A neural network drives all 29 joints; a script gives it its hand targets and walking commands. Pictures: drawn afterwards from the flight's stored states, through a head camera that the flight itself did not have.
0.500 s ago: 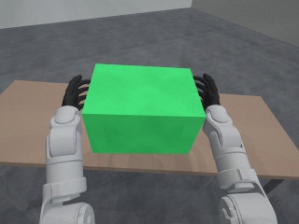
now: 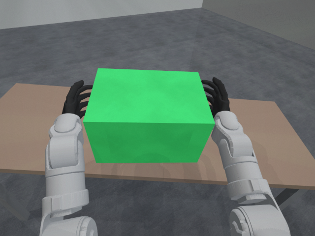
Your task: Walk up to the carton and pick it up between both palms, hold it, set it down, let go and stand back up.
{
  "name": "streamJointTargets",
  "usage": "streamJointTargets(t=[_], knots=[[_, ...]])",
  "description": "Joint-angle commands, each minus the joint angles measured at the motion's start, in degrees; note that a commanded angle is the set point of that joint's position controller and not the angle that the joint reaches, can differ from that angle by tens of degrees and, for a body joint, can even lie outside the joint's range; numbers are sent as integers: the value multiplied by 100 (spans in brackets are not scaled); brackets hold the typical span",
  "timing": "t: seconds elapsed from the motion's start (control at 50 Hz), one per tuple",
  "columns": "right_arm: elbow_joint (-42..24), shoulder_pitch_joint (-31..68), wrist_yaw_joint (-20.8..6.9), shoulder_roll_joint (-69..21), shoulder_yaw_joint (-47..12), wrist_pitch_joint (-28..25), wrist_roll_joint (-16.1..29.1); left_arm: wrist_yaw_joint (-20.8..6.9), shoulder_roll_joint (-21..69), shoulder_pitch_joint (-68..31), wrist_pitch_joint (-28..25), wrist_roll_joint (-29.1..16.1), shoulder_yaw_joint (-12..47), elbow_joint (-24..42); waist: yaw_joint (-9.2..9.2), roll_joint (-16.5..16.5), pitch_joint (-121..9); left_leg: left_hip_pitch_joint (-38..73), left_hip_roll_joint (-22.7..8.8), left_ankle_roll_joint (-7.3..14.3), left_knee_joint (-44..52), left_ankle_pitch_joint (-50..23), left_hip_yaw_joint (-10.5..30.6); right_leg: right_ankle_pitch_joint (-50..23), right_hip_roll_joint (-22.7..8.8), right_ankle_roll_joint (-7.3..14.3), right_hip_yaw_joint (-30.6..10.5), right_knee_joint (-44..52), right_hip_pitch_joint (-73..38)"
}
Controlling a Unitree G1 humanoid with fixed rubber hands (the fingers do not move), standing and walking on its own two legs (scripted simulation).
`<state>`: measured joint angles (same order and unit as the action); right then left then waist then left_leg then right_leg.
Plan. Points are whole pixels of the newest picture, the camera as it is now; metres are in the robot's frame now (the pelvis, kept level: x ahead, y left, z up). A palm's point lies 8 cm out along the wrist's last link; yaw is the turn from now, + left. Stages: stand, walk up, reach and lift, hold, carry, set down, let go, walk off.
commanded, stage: hold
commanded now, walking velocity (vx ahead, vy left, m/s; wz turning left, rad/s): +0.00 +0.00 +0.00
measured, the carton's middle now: (148, 116) +0.38 +0.00 +0.14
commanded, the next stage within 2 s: none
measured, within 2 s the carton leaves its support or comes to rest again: neither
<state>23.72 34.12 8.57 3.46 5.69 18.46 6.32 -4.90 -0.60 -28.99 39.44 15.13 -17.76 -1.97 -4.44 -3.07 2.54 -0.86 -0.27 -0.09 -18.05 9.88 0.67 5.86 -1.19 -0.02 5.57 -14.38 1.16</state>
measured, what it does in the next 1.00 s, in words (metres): stands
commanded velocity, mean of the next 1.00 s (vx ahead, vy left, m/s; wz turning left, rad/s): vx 0.00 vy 0.00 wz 0.00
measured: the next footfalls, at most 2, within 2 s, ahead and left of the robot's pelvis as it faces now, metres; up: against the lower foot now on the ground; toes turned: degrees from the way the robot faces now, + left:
none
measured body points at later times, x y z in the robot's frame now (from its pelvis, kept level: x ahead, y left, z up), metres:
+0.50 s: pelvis +0.01 +0.00 +0.00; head -0.03 +0.03 +0.45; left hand +0.37 +0.18 +0.17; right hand +0.38 -0.17 +0.18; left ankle +0.01 +0.12 -0.75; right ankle +0.03 -0.12 -0.75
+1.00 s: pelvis +0.00 +0.00 +0.00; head -0.03 +0.02 +0.45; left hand +0.37 +0.17 +0.17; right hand +0.37 -0.18 +0.18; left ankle +0.01 +0.12 -0.75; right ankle +0.03 -0.12 -0.75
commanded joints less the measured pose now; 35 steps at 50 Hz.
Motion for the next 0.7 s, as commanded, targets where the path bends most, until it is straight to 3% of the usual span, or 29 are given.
streamJointTargets(t=[0.0, 0.22, 0.34, 0.46, 0.6, 0.68], knots=[[-1472, 3944, -895, -2641, -2014, -411, 376, -750, 2392, -3854, -355, -850, 2547, 644, 35, 388, -2058, -256, 261, -201, 338, -1055, -270, -376, 346, -56, -2, -56, -1136], [-1298, 4026, -876, -2740, -2068, -498, 372, -792, 2366, -3806, -370, -726, 2307, 423, 124, 267, -2065, -285, 313, -102, 297, -1167, -326, -647, 314, -106, -68, -78, -1378], [-1455, 3863, -770, -2812, -2110, -494, 431, -839, 2372, -3790, -421, -809, 2456, 645, -52, 311, -2210, -182, 359, -177, 184, -1502, -302, -1092, 318, -139, -66, -131, -1471], [-1693, 3668, -711, -2751, -2251, -444, 538, -821, 2324, -3565, -422, -864, 2608, 859, -86, 351, -2200, -131, 367, -260, 115, -1759, -265, -1360, 339, -146, -46, -167, -1535], [-1460, 3607, -814, -2580, -2038, -366, 438, -802, 2380, -3634, -347, -805, 2617, 751, -97, 497, -1789, -140, 276, -308, 272, -1389, -241, -620, 365, -40, 18, -59, -1160], [-1621, 3705, -872, -2549, -2104, -437, 483, -744, 2466, -3675, -340, -867, 2740, 974, -64, 534, -2094, 54, 208, -341, 186, -1709, -223, -668, 420, -10, 39, -102, -1105]])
